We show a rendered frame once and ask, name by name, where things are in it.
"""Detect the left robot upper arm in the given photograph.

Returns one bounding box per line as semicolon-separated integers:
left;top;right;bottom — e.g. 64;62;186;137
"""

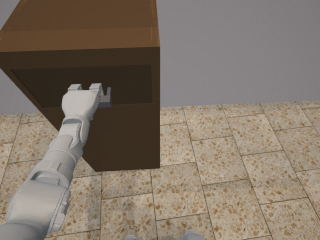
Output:
0;179;71;240

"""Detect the cabinet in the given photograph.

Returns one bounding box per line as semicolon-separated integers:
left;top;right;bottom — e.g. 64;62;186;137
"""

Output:
0;0;160;172

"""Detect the robot right shin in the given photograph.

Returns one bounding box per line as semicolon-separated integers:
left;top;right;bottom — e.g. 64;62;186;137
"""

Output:
183;230;195;236

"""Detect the robot left hand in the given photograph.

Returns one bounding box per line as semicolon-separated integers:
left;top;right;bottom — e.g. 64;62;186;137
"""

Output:
61;83;104;121

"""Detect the handle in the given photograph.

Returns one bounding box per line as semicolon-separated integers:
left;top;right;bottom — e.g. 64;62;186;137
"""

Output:
97;87;112;108

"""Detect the drawer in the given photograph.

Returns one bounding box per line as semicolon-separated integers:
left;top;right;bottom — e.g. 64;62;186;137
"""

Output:
13;64;153;108

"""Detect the left robot forearm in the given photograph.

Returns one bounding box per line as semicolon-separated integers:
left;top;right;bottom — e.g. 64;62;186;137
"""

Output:
5;115;90;223

